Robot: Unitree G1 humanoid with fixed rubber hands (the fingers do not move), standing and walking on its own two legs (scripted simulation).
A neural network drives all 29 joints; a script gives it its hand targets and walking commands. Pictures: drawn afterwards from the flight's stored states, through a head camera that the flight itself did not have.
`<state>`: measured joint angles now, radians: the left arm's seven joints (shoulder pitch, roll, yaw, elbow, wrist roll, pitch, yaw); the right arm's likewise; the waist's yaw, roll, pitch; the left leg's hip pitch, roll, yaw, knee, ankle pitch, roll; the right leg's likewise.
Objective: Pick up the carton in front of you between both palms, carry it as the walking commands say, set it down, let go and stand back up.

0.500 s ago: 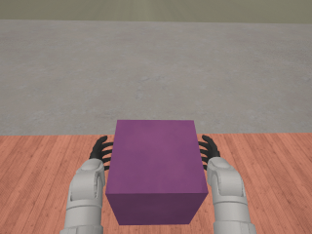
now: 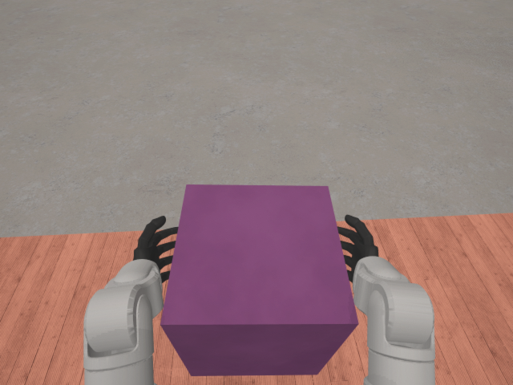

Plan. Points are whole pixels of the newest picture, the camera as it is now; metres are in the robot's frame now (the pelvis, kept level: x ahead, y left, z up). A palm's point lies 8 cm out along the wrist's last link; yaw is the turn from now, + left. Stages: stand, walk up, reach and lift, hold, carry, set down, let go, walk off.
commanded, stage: carry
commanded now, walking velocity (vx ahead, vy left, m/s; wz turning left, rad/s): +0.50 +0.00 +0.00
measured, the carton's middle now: (256, 285) +0.27 -0.01 +0.02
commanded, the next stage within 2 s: none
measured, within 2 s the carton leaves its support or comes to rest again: neither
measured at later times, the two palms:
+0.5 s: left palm (172, 133) +0.58 +0.15 +0.09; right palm (317, 128) +0.59 -0.15 +0.09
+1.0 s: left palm (184, 39) +0.98 +0.16 +0.12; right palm (289, 38) +0.98 -0.14 +0.12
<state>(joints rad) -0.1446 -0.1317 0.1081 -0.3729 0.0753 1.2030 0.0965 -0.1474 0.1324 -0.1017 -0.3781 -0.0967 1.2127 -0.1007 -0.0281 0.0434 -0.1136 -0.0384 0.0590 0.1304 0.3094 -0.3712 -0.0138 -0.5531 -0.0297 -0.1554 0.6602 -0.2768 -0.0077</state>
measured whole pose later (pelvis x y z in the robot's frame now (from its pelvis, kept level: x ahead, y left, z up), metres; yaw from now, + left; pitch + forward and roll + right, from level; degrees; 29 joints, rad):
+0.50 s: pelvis +0.32 -0.01 +0.00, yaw +2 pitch +4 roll +1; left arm -0.15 -0.13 0.10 -0.37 0.09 1.21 0.08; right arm -0.14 0.13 -0.10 -0.39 -0.11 1.22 -0.10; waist 0.02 -0.01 -0.11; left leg -0.59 0.06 0.20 0.55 -0.04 0.03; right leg 0.07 -0.03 -0.20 0.25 -0.39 -0.01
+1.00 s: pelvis +0.63 +0.01 -0.01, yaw +2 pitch +4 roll +0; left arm -0.59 -0.01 0.18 -0.04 0.07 1.21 0.11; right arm -0.60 0.02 -0.16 0.00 -0.05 1.19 -0.12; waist -0.03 -0.01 -0.03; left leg -0.09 0.02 0.20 0.48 -0.45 0.02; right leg -0.63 -0.05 -0.13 0.60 -0.01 -0.07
